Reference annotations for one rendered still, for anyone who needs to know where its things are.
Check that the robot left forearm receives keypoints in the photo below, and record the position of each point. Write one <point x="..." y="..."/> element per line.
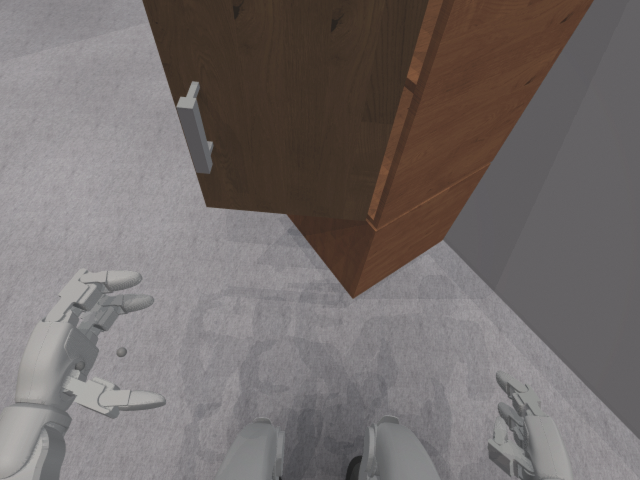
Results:
<point x="32" y="445"/>

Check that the left robot thigh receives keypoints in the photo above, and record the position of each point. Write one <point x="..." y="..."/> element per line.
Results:
<point x="257" y="453"/>

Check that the robot thigh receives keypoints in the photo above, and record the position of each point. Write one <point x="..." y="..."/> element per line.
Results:
<point x="257" y="453"/>
<point x="393" y="452"/>

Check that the right robot hand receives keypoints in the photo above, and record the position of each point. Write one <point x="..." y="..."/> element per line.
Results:
<point x="536" y="435"/>

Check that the cupboard door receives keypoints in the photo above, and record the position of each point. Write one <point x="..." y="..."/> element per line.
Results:
<point x="298" y="97"/>

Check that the handle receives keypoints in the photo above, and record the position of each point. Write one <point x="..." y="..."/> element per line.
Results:
<point x="189" y="114"/>

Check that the right robot thigh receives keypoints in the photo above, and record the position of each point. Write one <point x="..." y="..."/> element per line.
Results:
<point x="393" y="452"/>

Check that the left robot hand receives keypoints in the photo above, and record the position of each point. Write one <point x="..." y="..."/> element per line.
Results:
<point x="47" y="372"/>

